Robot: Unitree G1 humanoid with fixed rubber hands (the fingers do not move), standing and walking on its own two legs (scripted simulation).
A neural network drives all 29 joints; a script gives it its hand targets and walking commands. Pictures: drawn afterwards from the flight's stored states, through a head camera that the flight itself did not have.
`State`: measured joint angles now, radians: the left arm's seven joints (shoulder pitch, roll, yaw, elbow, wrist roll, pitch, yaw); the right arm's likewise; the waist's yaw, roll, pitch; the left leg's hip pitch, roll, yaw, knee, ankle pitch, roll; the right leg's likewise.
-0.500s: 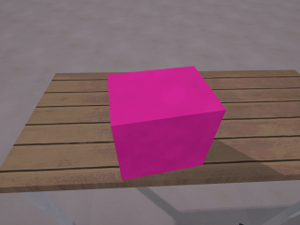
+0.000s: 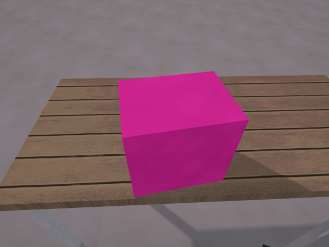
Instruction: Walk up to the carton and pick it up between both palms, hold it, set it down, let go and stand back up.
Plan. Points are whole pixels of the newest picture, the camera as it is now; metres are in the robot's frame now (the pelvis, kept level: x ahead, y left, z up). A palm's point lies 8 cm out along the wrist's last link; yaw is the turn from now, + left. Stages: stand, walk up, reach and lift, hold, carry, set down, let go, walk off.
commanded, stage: stand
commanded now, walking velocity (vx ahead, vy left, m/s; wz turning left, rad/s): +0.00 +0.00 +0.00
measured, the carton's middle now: (174, 134) +0.44 -0.01 +0.02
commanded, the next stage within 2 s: none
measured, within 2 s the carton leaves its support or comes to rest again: neither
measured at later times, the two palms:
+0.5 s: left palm out of the picture +0.04 +0.29 -0.12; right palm out of the picture +0.10 -0.27 -0.10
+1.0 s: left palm out of the picture +0.04 +0.29 -0.12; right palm out of the picture +0.10 -0.27 -0.10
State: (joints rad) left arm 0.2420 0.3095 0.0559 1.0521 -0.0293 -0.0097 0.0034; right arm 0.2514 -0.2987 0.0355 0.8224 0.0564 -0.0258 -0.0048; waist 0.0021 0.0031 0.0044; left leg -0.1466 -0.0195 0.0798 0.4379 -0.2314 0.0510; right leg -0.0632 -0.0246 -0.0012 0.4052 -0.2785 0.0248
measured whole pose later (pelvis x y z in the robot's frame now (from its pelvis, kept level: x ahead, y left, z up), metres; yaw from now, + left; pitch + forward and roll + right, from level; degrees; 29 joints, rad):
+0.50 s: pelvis +0.00 +0.00 +0.00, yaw +0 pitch -4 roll +0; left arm 0.24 0.31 0.06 1.05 -0.03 -0.01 0.00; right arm 0.23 -0.30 0.04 0.84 0.06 -0.02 0.00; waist 0.00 0.00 0.03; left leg -0.14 -0.02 0.08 0.43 -0.23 0.05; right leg -0.06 -0.03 0.00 0.41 -0.28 0.03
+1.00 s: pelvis +0.00 +0.00 +0.00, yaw +0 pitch -4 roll +0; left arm 0.22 0.31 0.06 1.05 -0.03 -0.01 0.00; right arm 0.22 -0.30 0.04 0.85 0.06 -0.02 0.00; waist 0.00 0.00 0.04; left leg -0.14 -0.02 0.08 0.42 -0.22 0.05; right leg -0.06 -0.03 0.00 0.40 -0.28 0.03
